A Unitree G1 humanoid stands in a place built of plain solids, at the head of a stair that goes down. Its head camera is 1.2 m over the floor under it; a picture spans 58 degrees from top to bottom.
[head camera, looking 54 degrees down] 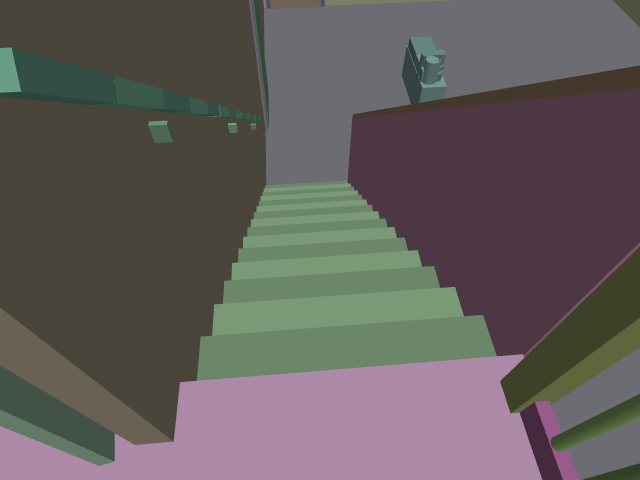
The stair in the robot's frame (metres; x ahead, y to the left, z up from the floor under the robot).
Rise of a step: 0.17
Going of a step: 0.21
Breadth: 0.98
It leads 5 degrees to the left of straight ahead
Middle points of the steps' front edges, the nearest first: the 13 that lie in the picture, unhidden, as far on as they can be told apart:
0.43 -0.10 0.00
0.63 -0.08 -0.17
0.84 -0.07 -0.34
1.05 -0.05 -0.51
1.26 -0.03 -0.67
1.47 -0.01 -0.84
1.67 0.00 -1.01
1.88 0.02 -1.18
2.09 0.04 -1.35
2.30 0.06 -1.52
2.51 0.07 -1.69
2.71 0.09 -1.86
2.92 0.11 -2.03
